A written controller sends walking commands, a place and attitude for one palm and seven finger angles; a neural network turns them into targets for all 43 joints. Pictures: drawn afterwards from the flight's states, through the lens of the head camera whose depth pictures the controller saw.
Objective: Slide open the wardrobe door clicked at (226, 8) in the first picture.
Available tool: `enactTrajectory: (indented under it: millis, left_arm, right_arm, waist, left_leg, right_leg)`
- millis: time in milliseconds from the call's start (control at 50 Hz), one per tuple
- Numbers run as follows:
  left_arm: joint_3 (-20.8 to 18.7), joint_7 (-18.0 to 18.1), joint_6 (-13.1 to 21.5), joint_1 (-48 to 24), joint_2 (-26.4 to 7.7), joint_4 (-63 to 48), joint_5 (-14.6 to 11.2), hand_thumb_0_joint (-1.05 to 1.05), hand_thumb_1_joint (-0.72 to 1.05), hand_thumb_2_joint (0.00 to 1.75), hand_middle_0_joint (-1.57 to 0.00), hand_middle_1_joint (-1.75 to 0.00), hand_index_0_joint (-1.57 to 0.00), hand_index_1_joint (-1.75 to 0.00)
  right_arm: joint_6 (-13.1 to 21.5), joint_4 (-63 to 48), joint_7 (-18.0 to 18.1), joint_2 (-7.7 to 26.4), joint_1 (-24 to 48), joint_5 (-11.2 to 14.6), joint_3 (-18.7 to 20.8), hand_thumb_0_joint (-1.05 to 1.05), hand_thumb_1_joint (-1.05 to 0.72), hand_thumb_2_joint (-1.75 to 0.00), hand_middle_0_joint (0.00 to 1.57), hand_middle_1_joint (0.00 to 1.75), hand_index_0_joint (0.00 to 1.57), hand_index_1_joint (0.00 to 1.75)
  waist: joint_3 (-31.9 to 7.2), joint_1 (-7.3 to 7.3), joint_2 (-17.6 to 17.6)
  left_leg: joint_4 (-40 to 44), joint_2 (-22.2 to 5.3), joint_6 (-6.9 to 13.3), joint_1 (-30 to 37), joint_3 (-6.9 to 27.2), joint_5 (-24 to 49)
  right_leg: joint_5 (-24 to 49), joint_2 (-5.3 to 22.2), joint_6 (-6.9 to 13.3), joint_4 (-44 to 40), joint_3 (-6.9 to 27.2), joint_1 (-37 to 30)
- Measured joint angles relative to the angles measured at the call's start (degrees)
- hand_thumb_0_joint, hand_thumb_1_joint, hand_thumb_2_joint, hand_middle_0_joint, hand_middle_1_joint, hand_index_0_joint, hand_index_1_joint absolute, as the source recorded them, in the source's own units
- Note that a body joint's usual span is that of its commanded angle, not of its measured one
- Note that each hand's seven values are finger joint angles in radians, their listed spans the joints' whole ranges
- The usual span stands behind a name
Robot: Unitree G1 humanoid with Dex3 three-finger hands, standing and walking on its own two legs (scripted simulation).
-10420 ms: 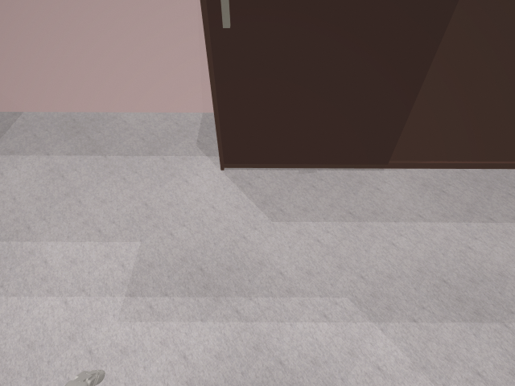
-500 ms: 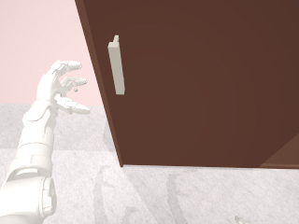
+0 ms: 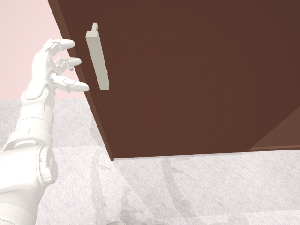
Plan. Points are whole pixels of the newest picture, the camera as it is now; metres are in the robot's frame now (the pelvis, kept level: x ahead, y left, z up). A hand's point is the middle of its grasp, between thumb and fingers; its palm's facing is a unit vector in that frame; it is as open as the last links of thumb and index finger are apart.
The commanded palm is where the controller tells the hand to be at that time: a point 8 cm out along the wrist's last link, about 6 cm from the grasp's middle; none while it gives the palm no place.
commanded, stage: move the hooked fingers beside the handle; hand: left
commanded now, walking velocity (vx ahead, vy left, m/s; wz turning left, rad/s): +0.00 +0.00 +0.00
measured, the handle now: (100, 58) +0.54 +0.12 +0.14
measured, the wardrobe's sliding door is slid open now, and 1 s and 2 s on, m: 0.00 0.00 0.00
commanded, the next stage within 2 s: feel for the door with the fingertips in 0.74 s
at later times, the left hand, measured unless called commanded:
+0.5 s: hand (70, 71) +0.47 +0.18 +0.15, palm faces +0.02 -1.00 +0.02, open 14.0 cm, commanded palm +0.45 +0.23 +0.14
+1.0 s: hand (77, 69) +0.48 +0.17 +0.14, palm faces +0.00 -1.00 +0.02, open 14.0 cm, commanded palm +0.46 +0.22 +0.14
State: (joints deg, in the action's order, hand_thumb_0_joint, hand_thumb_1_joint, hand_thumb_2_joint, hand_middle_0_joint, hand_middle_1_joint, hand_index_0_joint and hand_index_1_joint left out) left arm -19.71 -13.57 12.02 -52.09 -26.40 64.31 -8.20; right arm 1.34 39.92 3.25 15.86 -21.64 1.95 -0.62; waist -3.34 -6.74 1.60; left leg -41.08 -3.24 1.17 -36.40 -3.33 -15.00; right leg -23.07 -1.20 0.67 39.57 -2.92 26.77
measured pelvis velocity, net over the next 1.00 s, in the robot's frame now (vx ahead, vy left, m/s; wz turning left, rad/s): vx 0.00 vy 0.00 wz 0.00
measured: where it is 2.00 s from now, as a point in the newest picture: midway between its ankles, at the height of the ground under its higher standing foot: outside the picture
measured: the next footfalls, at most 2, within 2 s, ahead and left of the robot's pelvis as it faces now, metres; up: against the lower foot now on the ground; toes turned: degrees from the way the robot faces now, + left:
none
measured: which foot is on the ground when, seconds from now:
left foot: down 0.00-1.00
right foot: down 0.00-1.00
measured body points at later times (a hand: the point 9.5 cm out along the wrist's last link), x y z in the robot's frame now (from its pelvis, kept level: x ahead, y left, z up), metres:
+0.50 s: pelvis +0.01 +0.00 +0.00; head +0.06 +0.00 +0.45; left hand +0.47 +0.24 +0.15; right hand +0.06 -0.27 -0.12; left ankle +0.05 +0.11 -0.71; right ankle -0.04 -0.11 -0.71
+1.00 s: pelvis +0.00 +0.00 +0.00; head +0.06 +0.00 +0.44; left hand +0.48 +0.23 +0.14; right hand +0.02 -0.28 -0.12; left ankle +0.05 +0.11 -0.71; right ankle -0.04 -0.11 -0.71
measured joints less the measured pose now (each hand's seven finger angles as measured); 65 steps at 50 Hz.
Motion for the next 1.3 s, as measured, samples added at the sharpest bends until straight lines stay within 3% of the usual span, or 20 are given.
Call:
enactTrajectory:
  millis: [100, 180, 280, 560, 660, 800, 900, 1040, 1300]
  left_arm:
    - [-1.34, -0.42, 1.26, 1.14, -0.36, -1.48, 0.1, -0.01, -0.5, 0.3, -0.3, -1.2, -0.3, -1.2]
    - [-1.48, -1.02, 0.03, 2.89, -0.43, -2.0, -0.11, -0.01, -0.5, 0.3, -0.3, -1.2, -0.3, -1.2]
    - [-1.0, -0.32, 0.13, 6.55, 1.24, -7.03, -0.82, -0.01, -0.5, 0.3, -0.3, -1.2, -0.3, -1.2]
    - [1.55, 0.3, -0.09, 4.59, 2.76, -5.14, -1.2, -0.01, -0.5, 0.3, -0.3, -1.2, -0.3, -1.2]
    - [1.21, 0.31, -0.65, 2.79, 1.68, -1.96, -0.64, -0.01, -0.5, 0.3, -0.3, -1.2, -0.3, -1.2]
    - [1.49, 0.02, 1.56, 1.35, 0.91, -1.8, -0.86, -0.01, -0.5, 0.3, -0.3, -1.2, -0.3, -1.2]
    - [1.22, -0.03, 0.42, 0.24, 0.34, -0.37, -0.6, -0.01, -0.5, 0.3, -0.3, -1.2, -0.3, -1.2]
    - [1.49, 1.51, 0.85, 2.65, 3.19, -4.1, -1.0, -0.01, -0.5, 0.3, -0.3, -1.2, -0.3, -1.2]
    - [2.58, 5.64, 1.05, 2.73, 6.26, -4.89, 0.85, -0.01, -0.5, 0.3, -0.3, -1.2, -0.3, -1.2]
  right_arm:
    - [-0.93, -0.39, -0.41, 0.03, -1.57, -0.19, 0.43, 0.01, -0.91, -0.9, 0.2, 0.3, 0.2, 0.3]
    - [-2.12, -0.78, -0.5, 0.08, -2.25, 0.05, 0.44, 0.01, -0.91, -0.9, 0.2, 0.3, 0.2, 0.3]
    - [-2.33, -0.97, -0.48, -0.21, -2.11, 0.26, 0.79, 0.01, -0.91, -0.9, 0.2, 0.3, 0.2, 0.3]
    - [-1.48, -1.79, -0.37, -0.3, 2.12, 0.55, 0.13, 0.01, -0.91, -0.9, 0.2, 0.3, 0.2, 0.3]
    - [-1.58, -2.24, -0.24, -0.19, 2.63, 0.53, -0.4, 0.01, -0.91, -0.9, 0.2, 0.3, 0.2, 0.3]
    - [-1.2, -0.99, -0.01, 0.03, 1.41, 0.43, -0.01, 0.01, -0.91, -0.9, 0.2, 0.3, 0.2, 0.3]
    - [-1.61, -0.33, -0.08, 0.23, 0.06, 0.3, 0.1, 0.01, -0.91, -0.9, 0.2, 0.3, 0.2, 0.3]
    - [-1.8, 0.06, -0.79, -0.07, -1.77, 0.08, 0.71, 0.01, -0.91, -0.9, 0.2, 0.3, 0.2, 0.3]
    - [-0.92, -0.57, -1.44, -1.3, 0.14, -0.28, 0.45, 0.01, -0.91, -0.9, 0.2, 0.3, 0.2, 0.3]
  waist:
    - [-0.81, -0.13, 0.05]
    - [-1.05, 0.02, 0.2]
    - [-1.21, 0.78, 0.34]
    - [-1.39, 1.77, 0.29]
    - [-0.96, 1.34, 0.08]
    - [-0.39, 1.01, 0.04]
    - [-0.63, 0.32, 0.13]
    - [-1.14, 0.5, 0.46]
    - [-1.15, 0.56, 0.51]
  left_leg:
    - [-0.28, -0.37, -0.09, -0.59, -0.59, -0.53]
    - [-0.3, -0.46, -0.1, -0.16, -0.73, -0.93]
    - [-0.16, -0.47, -0.21, 0.76, -0.63, -1.18]
    - [-0.37, 0.01, -0.34, 1.32, 0.29, -0.92]
    - [-0.65, 0.05, -0.39, 0.53, 0.65, -0.63]
    - [-1.33, -0.11, -0.48, -0.91, 0.98, -0.58]
    - [-1.46, -0.17, -0.39, -1.54, 0.82, -0.68]
    - [-1.21, -0.27, -0.25, -0.76, 0.08, -1.06]
    - [-1.28, -0.22, -0.34, -0.15, -0.03, -1.18]
  right_leg:
    - [-0.23, -0.27, 0.06, 0.22, 0.67, 0.85]
    - [-0.44, -0.35, 0.05, 0.03, 0.84, 0.39]
    - [-0.54, -0.4, 0.14, -0.45, 0.77, -0.72]
    - [-0.88, -0.08, 0.29, 0.1, -0.17, -1.54]
    - [-0.88, -0.09, 0.38, 0.64, -0.52, -0.77]
    - [-0.82, -0.27, 0.49, 1.14, -0.79, 0.51]
    - [-0.81, -0.3, 0.4, 1.23, -0.6, 1.2]
    - [-0.86, -0.3, 0.23, 0.91, 0.17, 0.68]
    - [-1.1, -0.24, 0.28, 1.27, 0.31, 0.23]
